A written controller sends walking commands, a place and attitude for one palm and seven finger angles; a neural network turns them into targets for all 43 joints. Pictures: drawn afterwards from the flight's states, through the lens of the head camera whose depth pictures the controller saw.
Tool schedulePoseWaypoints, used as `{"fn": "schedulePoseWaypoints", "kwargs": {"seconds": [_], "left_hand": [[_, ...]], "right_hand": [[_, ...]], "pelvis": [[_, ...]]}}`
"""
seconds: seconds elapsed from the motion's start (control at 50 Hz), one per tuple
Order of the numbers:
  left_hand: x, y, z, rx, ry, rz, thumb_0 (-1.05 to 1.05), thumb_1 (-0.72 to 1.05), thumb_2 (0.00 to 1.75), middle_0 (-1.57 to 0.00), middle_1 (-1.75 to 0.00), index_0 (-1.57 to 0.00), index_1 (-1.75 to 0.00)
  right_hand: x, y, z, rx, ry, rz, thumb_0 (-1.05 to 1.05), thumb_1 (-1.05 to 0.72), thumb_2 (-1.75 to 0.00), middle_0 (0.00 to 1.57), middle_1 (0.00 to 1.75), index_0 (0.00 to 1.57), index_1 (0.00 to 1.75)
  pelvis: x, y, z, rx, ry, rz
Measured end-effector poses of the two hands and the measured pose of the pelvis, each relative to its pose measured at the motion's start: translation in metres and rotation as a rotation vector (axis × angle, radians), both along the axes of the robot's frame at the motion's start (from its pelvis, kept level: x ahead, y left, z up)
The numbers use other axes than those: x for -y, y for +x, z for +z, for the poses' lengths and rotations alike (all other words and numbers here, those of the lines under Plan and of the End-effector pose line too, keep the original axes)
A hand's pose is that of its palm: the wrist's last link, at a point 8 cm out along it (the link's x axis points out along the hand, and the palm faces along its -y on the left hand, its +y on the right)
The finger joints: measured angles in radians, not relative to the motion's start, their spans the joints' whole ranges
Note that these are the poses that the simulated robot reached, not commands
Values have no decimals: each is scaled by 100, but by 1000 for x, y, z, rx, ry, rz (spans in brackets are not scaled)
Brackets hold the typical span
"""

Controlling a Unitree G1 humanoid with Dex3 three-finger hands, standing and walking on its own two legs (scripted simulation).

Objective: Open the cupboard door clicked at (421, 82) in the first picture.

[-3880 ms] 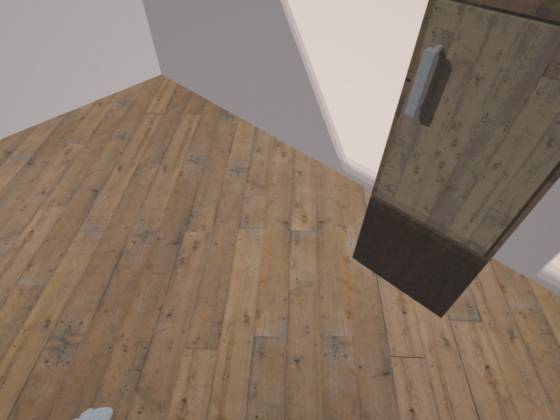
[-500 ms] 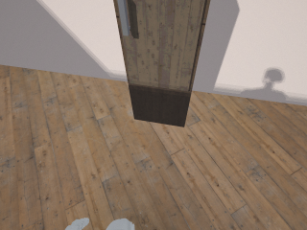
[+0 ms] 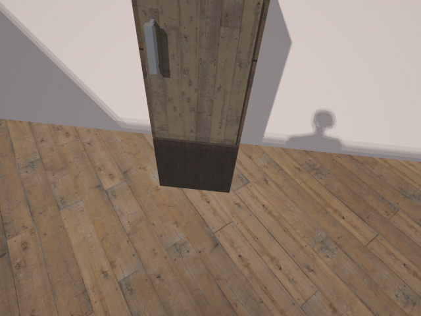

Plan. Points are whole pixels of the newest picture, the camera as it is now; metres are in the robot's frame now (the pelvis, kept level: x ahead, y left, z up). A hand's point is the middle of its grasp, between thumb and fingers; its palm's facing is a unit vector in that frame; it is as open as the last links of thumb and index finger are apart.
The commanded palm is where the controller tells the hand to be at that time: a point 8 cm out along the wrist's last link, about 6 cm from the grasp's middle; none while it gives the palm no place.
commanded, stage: take the last steps up to it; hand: left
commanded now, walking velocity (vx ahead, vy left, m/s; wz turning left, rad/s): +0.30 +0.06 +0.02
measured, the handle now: (153, 47) +0.87 +0.22 +0.08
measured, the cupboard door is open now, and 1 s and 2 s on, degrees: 0 0 0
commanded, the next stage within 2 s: come to a stop and stand still in 0.70 s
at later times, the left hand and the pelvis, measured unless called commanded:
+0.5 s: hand out of the picture +0.06 +0.16 -0.19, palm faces +0.13 -0.98 -0.14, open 7.4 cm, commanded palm none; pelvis +0.14 +0.02 -0.01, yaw +3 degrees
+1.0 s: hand (126, 219) +0.39 +0.24 -0.18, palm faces +0.02 -0.97 -0.24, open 7.3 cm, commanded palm none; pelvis +0.30 +0.06 -0.02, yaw +0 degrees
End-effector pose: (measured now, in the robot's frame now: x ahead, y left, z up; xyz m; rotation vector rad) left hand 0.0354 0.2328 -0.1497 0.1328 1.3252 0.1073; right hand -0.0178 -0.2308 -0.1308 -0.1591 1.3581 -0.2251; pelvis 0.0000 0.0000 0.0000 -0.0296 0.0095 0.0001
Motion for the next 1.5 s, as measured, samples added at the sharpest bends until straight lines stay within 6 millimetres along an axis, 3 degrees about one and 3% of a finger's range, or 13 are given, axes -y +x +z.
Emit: {"fn": "schedulePoseWaypoints", "kwargs": {"seconds": [0.14,0.22,0.3,0.44,0.58,0.68,0.86,0.94,1.02,1.1,1.22,1.32,1.5], "left_hand": [[25,51,2,81,29,-33,1,92,90,-20,-29,-19,-30],[29,61,7,136,56,29,0,94,90,-20,-29,-20,-30],[27,46,11,57,67,59,0,94,90,-20,-29,-20,-30],[26,18,1,-131,6,121,0,92,90,-20,-29,-20,-30],[-3,32,-30,-280,-59,182,1,91,90,-20,-29,-20,-30],[-40,105,-27,-212,-29,129,1,91,90,-20,-29,-20,-30],[-69,273,4,77,59,44,1,92,90,-19,-29,-19,-30],[-62,322,7,141,85,10,1,92,90,-19,-29,-19,-30],[-49,346,5,141,81,-20,0,92,90,-19,-29,-19,-30],[-45,351,4,144,65,6,0,92,90,-20,-29,-20,-30],[-67,340,-1,136,55,31,0,91,90,-20,-30,-20,-30],[-97,316,-19,112,30,59,0,91,90,-20,-29,-20,-30],[-122,254,-8,-49,18,90,1,91,90,-20,-29,-19,-30]], "right_hand": [[3,-48,-23,-185,78,-81,0,-91,-89,20,30,20,30],[6,-37,-29,-249,118,-56,0,-91,-89,20,30,20,30],[11,19,-25,-165,115,-32,1,-91,-89,19,30,20,30],[3,151,-19,26,82,58,0,-91,-90,19,30,20,30],[-31,282,-21,183,-3,172,0,-92,-90,19,30,20,30],[-57,312,-15,211,-3,134,0,-91,-89,19,30,20,30],[-75,306,-20,81,53,44,-1,-94,-89,20,30,20,30],[-79,303,-36,0,96,15,0,-93,-89,20,30,20,30],[-80,309,-45,-52,125,-26,0,-92,-89,20,30,20,30],[-80,319,-41,-73,109,-13,0,-91,-89,20,30,20,30],[-79,340,-31,-17,47,34,0,-92,-89,19,30,20,30],[-92,341,-22,65,-11,59,0,-91,-89,19,30,20,30],[-117,321,2,34,-23,61,0,-92,-89,20,30,21,30]], "pelvis": [[18,27,-12,16,36,-8],[25,47,-13,28,26,11],[23,69,-5,24,32,12],[2,115,-7,16,19,39],[-43,178,-33,11,4,47],[-59,209,-25,17,28,15],[-68,266,-9,13,61,6],[-61,291,-15,29,75,7],[-56,304,-19,23,51,14],[-59,302,-16,18,45,30],[-76,288,-16,10,33,41],[-99,278,-24,21,19,39],[-112,279,-1,3,4,27]]}}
